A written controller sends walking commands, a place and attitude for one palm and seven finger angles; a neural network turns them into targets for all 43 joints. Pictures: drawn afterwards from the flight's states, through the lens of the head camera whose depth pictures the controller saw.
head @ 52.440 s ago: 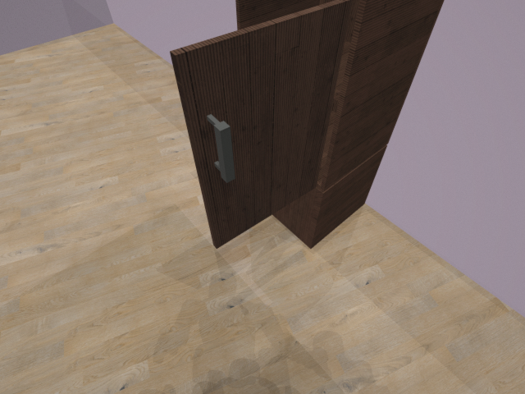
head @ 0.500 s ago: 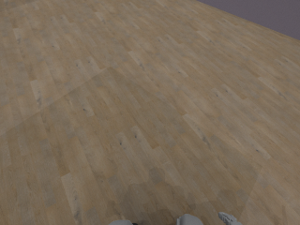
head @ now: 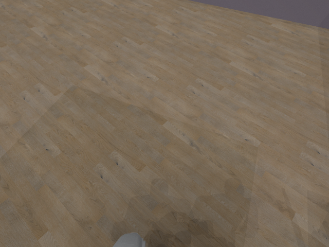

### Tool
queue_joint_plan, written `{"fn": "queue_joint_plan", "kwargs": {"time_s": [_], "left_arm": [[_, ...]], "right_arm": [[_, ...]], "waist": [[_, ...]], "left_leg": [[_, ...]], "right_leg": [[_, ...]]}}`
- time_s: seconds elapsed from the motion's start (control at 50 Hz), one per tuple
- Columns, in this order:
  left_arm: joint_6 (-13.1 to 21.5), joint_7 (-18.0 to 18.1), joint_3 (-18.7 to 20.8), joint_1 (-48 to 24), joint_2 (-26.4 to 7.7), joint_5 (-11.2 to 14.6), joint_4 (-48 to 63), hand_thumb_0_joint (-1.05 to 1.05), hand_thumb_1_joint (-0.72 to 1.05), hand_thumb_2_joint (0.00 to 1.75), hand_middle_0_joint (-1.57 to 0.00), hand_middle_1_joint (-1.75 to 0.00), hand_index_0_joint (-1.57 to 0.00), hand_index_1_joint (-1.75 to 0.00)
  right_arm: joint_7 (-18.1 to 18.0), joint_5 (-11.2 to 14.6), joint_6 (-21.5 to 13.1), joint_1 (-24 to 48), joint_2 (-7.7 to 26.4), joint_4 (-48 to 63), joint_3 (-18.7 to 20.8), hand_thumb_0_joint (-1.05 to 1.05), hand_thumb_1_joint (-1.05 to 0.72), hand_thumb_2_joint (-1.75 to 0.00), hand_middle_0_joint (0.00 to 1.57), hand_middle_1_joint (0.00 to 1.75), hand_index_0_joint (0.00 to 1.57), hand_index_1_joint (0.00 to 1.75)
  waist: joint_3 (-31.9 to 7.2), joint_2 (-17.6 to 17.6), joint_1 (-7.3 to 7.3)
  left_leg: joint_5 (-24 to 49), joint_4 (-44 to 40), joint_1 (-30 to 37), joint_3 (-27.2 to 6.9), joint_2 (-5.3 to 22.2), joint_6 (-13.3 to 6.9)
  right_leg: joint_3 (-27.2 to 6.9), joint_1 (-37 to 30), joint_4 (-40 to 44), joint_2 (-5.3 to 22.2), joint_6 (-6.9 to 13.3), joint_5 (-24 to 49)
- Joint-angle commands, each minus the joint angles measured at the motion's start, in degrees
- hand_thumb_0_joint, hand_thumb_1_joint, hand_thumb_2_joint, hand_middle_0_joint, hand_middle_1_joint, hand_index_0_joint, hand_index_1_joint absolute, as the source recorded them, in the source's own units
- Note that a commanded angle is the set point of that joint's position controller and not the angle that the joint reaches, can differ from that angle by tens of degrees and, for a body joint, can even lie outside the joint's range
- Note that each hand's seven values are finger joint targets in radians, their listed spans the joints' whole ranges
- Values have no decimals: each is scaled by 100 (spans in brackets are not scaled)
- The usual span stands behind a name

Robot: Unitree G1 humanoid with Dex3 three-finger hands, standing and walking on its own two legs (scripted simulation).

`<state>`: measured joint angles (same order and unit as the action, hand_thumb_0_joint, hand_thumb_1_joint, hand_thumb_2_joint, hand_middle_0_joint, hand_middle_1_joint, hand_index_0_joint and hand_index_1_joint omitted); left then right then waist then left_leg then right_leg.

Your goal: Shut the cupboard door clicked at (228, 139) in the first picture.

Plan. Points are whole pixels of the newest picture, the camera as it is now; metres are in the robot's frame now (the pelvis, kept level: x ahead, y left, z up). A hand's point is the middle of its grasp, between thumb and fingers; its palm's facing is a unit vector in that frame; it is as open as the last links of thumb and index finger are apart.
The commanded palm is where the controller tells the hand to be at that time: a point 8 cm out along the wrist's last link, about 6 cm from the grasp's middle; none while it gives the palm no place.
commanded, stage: turn to face it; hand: left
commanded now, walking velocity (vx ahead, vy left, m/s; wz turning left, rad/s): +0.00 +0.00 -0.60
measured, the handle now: out of the picture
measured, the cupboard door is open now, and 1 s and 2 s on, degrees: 19 19 19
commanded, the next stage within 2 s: none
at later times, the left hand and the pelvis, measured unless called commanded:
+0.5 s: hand (103, 220) +0.19 +0.19 -0.15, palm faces -0.31 -0.92 -0.26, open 7.4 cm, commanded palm none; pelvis +0.00 +0.02 +0.00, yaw -19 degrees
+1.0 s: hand (111, 227) +0.18 +0.17 -0.19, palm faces -0.48 -0.85 -0.19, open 7.4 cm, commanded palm none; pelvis +0.03 +0.03 -0.01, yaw -34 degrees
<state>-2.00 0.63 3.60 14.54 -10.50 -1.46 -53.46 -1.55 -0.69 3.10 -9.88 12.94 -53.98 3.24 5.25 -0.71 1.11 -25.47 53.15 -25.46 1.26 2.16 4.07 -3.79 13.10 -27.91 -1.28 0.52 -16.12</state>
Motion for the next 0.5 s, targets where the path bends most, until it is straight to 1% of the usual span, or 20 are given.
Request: {"fn": "queue_joint_plan", "kwargs": {"time_s": [0.0, 0.02, 0.04, 0.06, 0.08, 0.1, 0.12, 0.14, 0.16, 0.18, 0.2, 0.22, 0.24, 0.28, 0.32, 0.36, 0.42, 0.44, 0.46, 0.48], "left_arm": [[43, 50, 390, -17, -1308, -21, 411, 0, 90, 90, -20, -30, -20, -30], [22, 37, 386, -120, -1290, 2, 436, 0, 90, 90, -20, -30, -20, -30], [2, 23, 377, -296, -1232, 24, 460, 0, 90, 90, -20, -30, -20, -30], [-27, 3, 325, -328, -1048, 81, 544, 0, 90, 90, -20, -30, -20, -30], [-51, -38, 259, -142, -714, 133, 643, 0, 90, 90, -20, -30, -20, -30], [-59, -45, 233, -312, -755, 102, 725, 0, 90, 90, -20, -30, -20, -30], [-73, -71, 257, -372, -864, 66, 782, 0, 90, 90, -20, -30, -20, -30], [-126, -89, 296, -414, -865, 11, 700, 0, 90, 90, -20, -30, -20, -30], [-143, -145, 333, -459, -970, -1, 647, 0, 90, 90, -20, -30, -20, -30], [-167, -197, 330, -441, -904, 10, 650, 0, 90, 90, -20, -30, -20, -30], [-190, -232, 306, -411, -845, 16, 631, 0, 90, 90, -20, -30, -20, -30], [-213, -251, 289, -382, -797, 31, 643, 0, 90, 90, -20, -30, -20, -30], [-213, -272, 275, -413, -795, 27, 669, 0, 90, 90, -20, -30, -20, -30], [-228, -287, 255, -589, -734, 35, 759, 0, 90, 90, -20, -30, -20, -30], [-206, -300, 224, -798, -683, 23, 866, 0, 90, 90, -20, -30, -20, -30], [-177, -304, 190, -890, -672, 22, 916, 0, 90, 90, -20, -30, -20, -30], [-119, -289, 162, -843, -675, 30, 937, 0, 90, 90, -20, -30, -20, -30], [-102, -278, 167, -741, -718, 25, 916, 0, 90, 90, -20, -30, -20, -30], [-80, -269, 191, -501, -769, 33, 857, 0, 90, 90, -20, -30, -20, -30], [-34, -252, 237, -110, -975, 16, 733, 0, 90, 90, -20, -30, -20, -30]], "right_arm": [[-47, 60, -217, 70, 306, 567, 43, 0, -90, -90, 20, 30, 20, 30], [-62, 62, -229, -111, 340, 527, 47, 0, -90, -90, 20, 30, 20, 30], [-62, 67, -256, -375, 386, 444, 61, 0, -90, -90, 20, 30, 20, 30], [-87, 34, -318, -573, 656, 382, 97, 0, -90, -90, 20, 30, 20, 30], [-106, -48, -376, -713, 1215, 405, 189, 0, -90, -90, 20, 30, 20, 30], [-128, -78, -328, -920, 1442, 441, 232, 0, -90, -90, 20, 30, 20, 30], [-118, -121, -290, -773, 1358, 543, 189, 0, -90, -90, 20, 30, 20, 30], [-120, -127, -324, -468, 1151, 588, 119, 0, -90, -90, 20, 30, 20, 30], [-128, -125, -326, -270, 1048, 665, 87, 0, -90, -90, 20, 30, 20, 30], [-131, -130, -314, -124, 1004, 731, 60, 0, -90, -90, 20, 30, 20, 30], [-132, -129, -309, -96, 972, 736, 53, 0, -90, -90, 20, 30, 20, 30], [-128, -122, -304, -78, 974, 736, 56, 0, -90, -90, 20, 30, 20, 30], [-130, -103, -311, -138, 959, 736, 63, 0, -90, -90, 20, 30, 20, 30], [-108, -104, -308, -339, 966, 651, 102, 0, -90, -90, 20, 30, 20, 30], [-84, -112, -310, -484, 1014, 579, 141, 0, -90, -90, 20, 30, 20, 30], [-57, -112, -302, -541, 1060, 534, 167, 0, -90, -90, 20, 30, 20, 30], [-13, -109, -282, -496, 1191, 511, 230, 0, -90, -90, 20, 30, 20, 30], [9, -97, -269, -461, 1184, 516, 244, 0, -90, -90, 20, 30, 20, 30], [16, -82, -257, -337, 1204, 542, 258, 0, -90, -90, 20, 30, 20, 30], [37, -40, -250, -241, 1160, 579, 252, 0, -90, -90, 20, 30, 20, 30]], "waist": [[-842, -866, -23], [-837, -855, -103], [-857, -746, -273], [-956, -158, -335], [-1094, 1409, -332], [-991, 1780, -453], [-817, 1157, -396], [-595, 1448, -260], [-346, 1154, -197], [-259, 1064, -122], [-322, 986, -93], [-404, 1073, -74], [-483, 1046, -105], [-584, 1013, -189], [-657, 1023, -291], [-753, 1181, -339], [-848, 1328, -325], [-816, 1331, -267], [-860, 1212, -102], [-1006, 791, 105]], "left_leg": [[209, -1335, 219, 29, -129, -15], [621, -1831, 674, 36, -173, -27], [1219, -2510, 1277, 49, -161, -32], [1763, -3119, 2136, -202, 252, -118], [2756, -3425, 2781, -1648, 1661, -658], [3335, -3508, 2349, -2177, 2524, -1268], [2884, -3506, 1803, -1982, 2527, -1506], [2814, -3670, 1531, -1776, 2289, -1415], [2815, -3641, 1352, -1449, 2064, -1318], [2834, -3599, 1343, -1044, 1873, -1239], [2891, -3549, 1455, -723, 1731, -1172], [2879, -3515, 1573, -500, 1679, -1155], [2940, -3458, 1728, -385, 1656, -1166], [2884, -3465, 1923, -255, 1706, -1188], [3052, -3392, 2067, -125, 1783, -1203], [3402, -3215, 2139, 47, 1829, -1204], [3716, -2863, 2150, 244, 1886, -1119], [3627, -2707, 2016, 378, 1865, -1014], [3330, -2386, 1759, 498, 1798, -840], [2751, -1777, 1315, 726, 1563, -569]], "right_leg": [[-1385, -758, 117, 1294, 956, 3676], [-1398, -421, 9, 1170, 814, 3421], [-1291, -30, -177, 984, 588, 2905], [-1000, 661, -540, 603, 313, 2030], [-331, 1672, -1527, -175, -51, -386], [140, 1722, -2869, -169, -189, -2175], [5, 1584, -3538, 78, -188, -2072], [-32, 1762, -3910, 150, -232, -1762], [27, 1785, -4110, 227, -269, -1477], [106, 1777, -4073, 283, -310, -1264], [214, 1751, -3974, 290, -348, -1101], [300, 1736, -3857, 300, -374, -1006], [397, 1713, -3675, 318, -394, -954], [474, 1684, -3309, 332, -408, -892], [591, 1553, -2779, 355, -396, -887], [714, 1300, -2248, 315, -357, -905], [895, 860, -1433, 209, -243, -833], [962, 604, -1070, 174, -204, -555], [948, 127, -441, 177, -147, -30], [787, -613, 285, 282, -52, 710]]}}
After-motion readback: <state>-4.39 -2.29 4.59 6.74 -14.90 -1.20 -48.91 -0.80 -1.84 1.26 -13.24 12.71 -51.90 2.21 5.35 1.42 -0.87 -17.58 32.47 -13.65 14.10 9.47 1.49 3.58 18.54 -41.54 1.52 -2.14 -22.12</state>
